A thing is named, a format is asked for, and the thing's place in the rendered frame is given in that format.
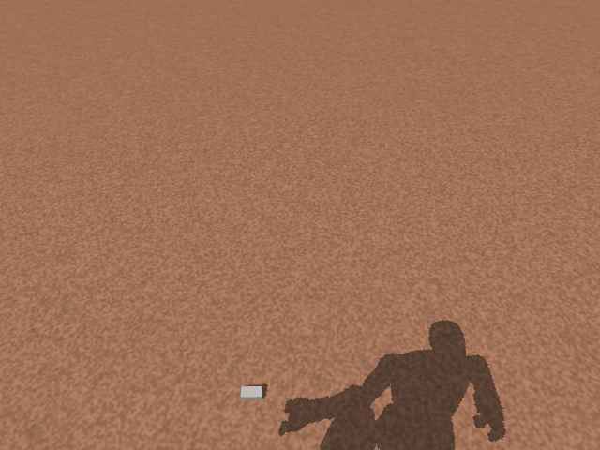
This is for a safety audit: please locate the small box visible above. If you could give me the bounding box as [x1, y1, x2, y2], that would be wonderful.
[240, 386, 263, 400]

